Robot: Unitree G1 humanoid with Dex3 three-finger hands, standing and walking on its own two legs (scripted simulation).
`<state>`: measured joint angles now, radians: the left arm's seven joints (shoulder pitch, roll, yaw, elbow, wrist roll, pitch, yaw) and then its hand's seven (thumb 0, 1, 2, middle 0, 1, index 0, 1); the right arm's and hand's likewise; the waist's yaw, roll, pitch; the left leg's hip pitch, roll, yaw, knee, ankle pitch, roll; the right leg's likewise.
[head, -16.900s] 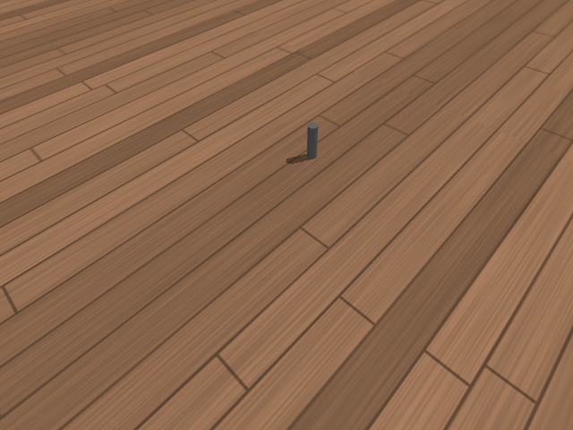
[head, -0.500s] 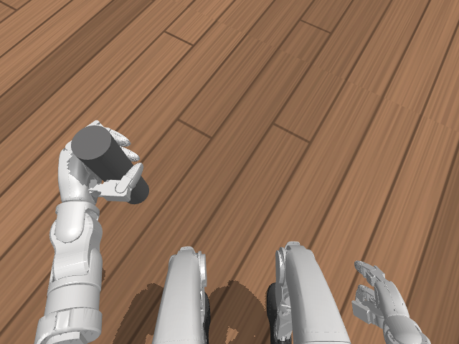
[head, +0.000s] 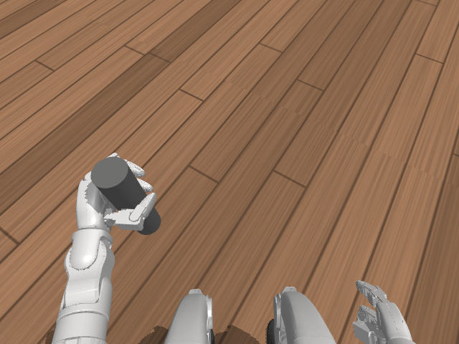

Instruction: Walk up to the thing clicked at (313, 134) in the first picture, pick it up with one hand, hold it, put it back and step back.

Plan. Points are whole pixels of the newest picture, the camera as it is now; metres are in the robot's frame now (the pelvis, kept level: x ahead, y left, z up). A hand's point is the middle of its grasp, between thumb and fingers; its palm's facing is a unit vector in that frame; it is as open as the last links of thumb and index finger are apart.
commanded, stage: lift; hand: left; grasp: from the side
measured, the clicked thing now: (132, 201) +0.34 +0.19 +0.01
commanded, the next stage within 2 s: hold in 0.66 s
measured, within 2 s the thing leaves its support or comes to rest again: neither
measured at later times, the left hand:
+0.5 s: hand (135, 176) +0.35 +0.17 +0.09, palm faces +0.07 -1.00 +0.00, open 7.4 cm
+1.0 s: hand (137, 170) +0.35 +0.16 +0.11, palm faces +0.06 -1.00 +0.01, open 7.4 cm
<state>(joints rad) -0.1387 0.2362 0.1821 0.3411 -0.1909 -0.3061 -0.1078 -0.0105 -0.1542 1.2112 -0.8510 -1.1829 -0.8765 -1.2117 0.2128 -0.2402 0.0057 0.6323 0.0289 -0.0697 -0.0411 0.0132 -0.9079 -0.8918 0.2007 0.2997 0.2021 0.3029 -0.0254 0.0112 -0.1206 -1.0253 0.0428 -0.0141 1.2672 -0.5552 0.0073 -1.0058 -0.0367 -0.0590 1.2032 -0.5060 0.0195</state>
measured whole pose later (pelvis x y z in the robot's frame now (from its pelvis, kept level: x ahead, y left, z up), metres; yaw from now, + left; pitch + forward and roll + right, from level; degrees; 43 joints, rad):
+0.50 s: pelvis +0.02 -0.01 +0.05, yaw +0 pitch +12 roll -2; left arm -0.12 0.21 0.17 0.38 -0.19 -0.32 -0.12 -0.01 -0.15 1.21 -0.84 -1.19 -0.87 -1.22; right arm 0.23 -0.23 0.00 0.65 0.01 -0.05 -0.04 0.01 -0.91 -0.89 0.20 0.30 0.20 0.30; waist -0.02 0.00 -0.07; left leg -0.73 0.04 0.00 1.01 -0.48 -0.01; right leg -0.73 -0.03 -0.06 0.97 -0.44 0.01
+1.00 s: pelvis +0.02 -0.01 +0.06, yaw +0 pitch +8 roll -1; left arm -0.11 0.19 0.17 0.40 -0.20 -0.34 -0.14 -0.01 -0.13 1.18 -0.85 -1.17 -0.87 -1.20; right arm 0.23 -0.23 0.00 0.66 0.01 -0.04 -0.04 0.01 -0.91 -0.89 0.20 0.30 0.20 0.30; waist -0.02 0.01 -0.05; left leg -0.61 0.05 0.01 0.91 -0.45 -0.01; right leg -0.61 -0.02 -0.05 0.88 -0.41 0.00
